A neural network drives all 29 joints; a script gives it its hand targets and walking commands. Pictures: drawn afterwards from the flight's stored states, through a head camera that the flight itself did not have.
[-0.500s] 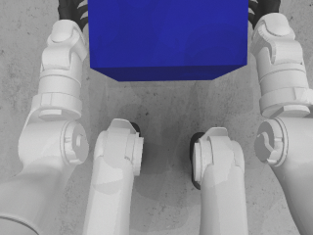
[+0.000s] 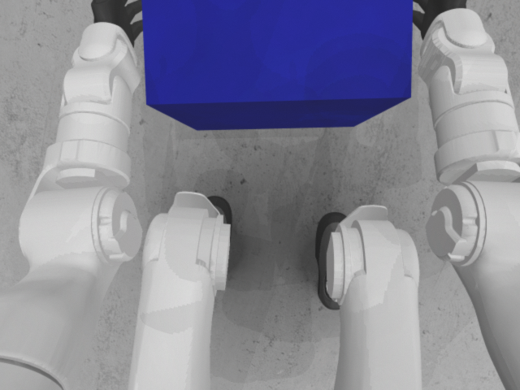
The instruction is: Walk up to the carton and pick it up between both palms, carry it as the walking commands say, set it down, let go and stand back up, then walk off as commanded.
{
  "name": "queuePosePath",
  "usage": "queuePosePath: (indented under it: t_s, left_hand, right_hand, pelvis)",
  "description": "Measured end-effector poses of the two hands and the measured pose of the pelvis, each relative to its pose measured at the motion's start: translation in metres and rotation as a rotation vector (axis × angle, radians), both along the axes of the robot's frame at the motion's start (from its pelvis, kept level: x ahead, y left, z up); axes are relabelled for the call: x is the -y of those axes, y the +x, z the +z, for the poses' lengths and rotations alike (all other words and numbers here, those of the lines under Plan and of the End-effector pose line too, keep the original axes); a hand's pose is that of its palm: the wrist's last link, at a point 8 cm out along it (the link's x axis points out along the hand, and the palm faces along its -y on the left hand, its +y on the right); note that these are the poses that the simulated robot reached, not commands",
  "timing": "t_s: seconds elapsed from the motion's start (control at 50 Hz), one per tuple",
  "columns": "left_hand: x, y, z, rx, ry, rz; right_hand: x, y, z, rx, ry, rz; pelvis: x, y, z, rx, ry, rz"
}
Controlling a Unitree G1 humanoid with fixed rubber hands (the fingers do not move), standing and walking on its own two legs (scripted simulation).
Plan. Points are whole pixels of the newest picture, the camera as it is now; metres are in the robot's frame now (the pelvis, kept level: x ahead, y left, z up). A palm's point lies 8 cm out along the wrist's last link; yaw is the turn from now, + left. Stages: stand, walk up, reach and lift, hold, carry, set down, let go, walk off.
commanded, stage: set down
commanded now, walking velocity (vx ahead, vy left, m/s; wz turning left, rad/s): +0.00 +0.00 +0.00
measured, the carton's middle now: (273, 29) +0.55 +0.03 -0.25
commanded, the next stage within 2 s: none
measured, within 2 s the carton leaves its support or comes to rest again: neither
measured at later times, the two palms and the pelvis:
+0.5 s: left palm (115, 28) +0.51 +0.22 -0.15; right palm (442, 16) +0.55 -0.17 -0.15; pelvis -0.01 +0.00 +0.00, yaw +0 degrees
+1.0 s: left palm (124, 35) +0.51 +0.22 -0.17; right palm (434, 22) +0.54 -0.17 -0.17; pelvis -0.01 +0.00 -0.01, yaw +0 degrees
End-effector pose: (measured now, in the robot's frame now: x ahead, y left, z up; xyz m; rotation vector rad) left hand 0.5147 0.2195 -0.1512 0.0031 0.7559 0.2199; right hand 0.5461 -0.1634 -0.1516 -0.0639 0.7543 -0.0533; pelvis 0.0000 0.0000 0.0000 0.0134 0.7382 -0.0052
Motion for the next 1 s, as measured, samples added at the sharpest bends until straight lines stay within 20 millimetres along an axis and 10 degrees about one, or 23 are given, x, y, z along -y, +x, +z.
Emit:
queuePosePath:
  t_s: [1.0]
  left_hand:
    - [-0.001, -0.003, -0.023, -0.001, -0.012, -0.035]
  right_hand:
    - [0.004, -0.001, -0.022, 0.007, 0.009, 0.044]
  pelvis:
    - [0.000, -0.008, -0.007, 0.077, 0.002, -0.002]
